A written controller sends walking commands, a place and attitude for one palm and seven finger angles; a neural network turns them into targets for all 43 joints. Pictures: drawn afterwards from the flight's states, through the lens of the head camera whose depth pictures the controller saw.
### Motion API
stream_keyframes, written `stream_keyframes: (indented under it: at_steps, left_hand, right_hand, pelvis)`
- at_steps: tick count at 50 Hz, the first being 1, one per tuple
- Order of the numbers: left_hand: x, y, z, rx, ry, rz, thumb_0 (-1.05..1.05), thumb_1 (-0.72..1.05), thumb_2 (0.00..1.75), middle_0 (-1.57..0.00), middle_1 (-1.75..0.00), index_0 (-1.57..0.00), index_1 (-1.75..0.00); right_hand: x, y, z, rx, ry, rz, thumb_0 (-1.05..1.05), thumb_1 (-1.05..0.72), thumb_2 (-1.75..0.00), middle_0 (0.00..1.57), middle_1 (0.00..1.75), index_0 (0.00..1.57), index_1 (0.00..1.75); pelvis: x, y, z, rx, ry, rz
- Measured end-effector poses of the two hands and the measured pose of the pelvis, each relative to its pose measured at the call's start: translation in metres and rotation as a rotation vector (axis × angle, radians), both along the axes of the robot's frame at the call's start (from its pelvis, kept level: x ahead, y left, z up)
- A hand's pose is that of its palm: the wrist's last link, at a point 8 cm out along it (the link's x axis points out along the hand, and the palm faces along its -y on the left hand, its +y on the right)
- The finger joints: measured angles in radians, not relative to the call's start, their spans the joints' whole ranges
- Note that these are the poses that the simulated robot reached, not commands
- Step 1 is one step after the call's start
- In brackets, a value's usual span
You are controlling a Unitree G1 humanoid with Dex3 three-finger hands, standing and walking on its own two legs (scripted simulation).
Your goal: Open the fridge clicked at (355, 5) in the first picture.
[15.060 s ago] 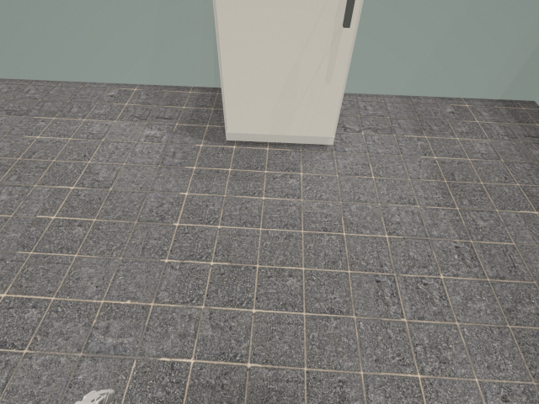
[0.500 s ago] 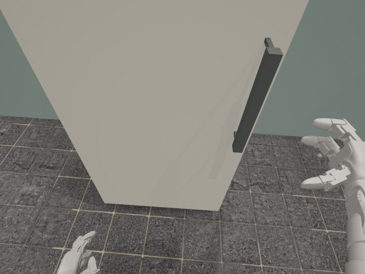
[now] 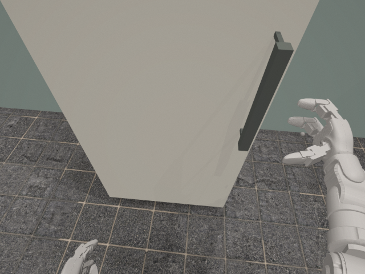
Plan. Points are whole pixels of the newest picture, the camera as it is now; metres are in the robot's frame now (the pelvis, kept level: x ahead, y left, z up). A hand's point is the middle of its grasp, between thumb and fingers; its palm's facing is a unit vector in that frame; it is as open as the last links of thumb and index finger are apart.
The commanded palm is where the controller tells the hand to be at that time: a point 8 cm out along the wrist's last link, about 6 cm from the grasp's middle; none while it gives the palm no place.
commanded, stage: move the hooked fingers beside the handle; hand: right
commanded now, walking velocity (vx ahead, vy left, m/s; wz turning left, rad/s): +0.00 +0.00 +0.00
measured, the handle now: (257, 101) +0.50 -0.14 +0.11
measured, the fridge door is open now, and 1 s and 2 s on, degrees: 0 0 0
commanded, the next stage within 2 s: feel for the door with the fingertips in 1.30 s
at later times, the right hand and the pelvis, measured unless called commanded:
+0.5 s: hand (282, 114) +0.46 -0.19 +0.12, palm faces +0.01 +1.00 -0.01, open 14.0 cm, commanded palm +0.43 -0.24 +0.11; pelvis +0.00 +0.00 -0.01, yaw +1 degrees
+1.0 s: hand (286, 117) +0.45 -0.20 +0.11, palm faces +0.02 +1.00 +0.00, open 14.0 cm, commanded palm +0.42 -0.24 +0.11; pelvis +0.00 +0.00 -0.01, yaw +1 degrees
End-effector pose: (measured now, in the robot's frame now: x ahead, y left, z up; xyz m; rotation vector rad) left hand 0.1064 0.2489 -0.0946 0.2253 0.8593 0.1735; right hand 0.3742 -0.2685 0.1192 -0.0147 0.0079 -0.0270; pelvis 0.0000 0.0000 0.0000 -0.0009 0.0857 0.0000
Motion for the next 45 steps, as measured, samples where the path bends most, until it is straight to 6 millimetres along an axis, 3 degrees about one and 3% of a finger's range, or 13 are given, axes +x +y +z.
stream_keyframes:
  at_steps: [11,25,32,38,45]
  left_hand:
    - [-0.025,0.004,-0.009,-0.003,0.096,0.031,0.01,0.91,0.90,-0.20,-0.30,-0.21,-0.30]
    - [-0.064,0.011,-0.018,0.003,0.219,0.086,0.01,0.91,0.90,-0.20,-0.30,-0.21,-0.30]
    - [-0.081,0.012,-0.021,-0.005,0.280,0.112,0.01,0.91,0.90,-0.20,-0.30,-0.21,-0.30]
    - [-0.081,0.011,-0.020,-0.009,0.281,0.124,0.01,0.91,0.90,-0.20,-0.30,-0.21,-0.30]
    - [-0.064,0.009,-0.018,-0.005,0.244,0.102,0.01,0.91,0.90,-0.20,-0.30,-0.21,-0.30]
  right_hand:
    - [0.020,0.017,-0.003,0.003,0.006,0.018,-0.02,0.50,-0.30,0.30,1.20,0.30,1.20]
    - [0.060,0.029,-0.002,0.004,-0.004,0.019,-0.02,0.50,-0.30,0.30,1.20,0.30,1.20]
    - [0.063,0.031,-0.006,0.008,-0.016,0.014,-0.02,0.49,-0.30,0.30,1.21,0.31,1.21]
    - [0.059,0.027,-0.012,0.005,-0.007,0.009,-0.02,0.50,-0.30,0.30,1.21,0.30,1.20]
    - [0.055,0.025,-0.010,0.015,-0.013,0.011,-0.02,0.50,-0.30,0.30,1.20,0.30,1.20]
  pelvis:
    - [0.000,-0.002,-0.002,0.001,0.021,0.001]
    - [-0.002,-0.001,-0.006,0.001,0.070,0.010]
    - [0.000,-0.002,-0.007,0.001,0.090,0.018]
    - [0.001,-0.002,-0.007,0.003,0.087,0.023]
    - [0.001,-0.002,-0.007,0.006,0.079,0.016]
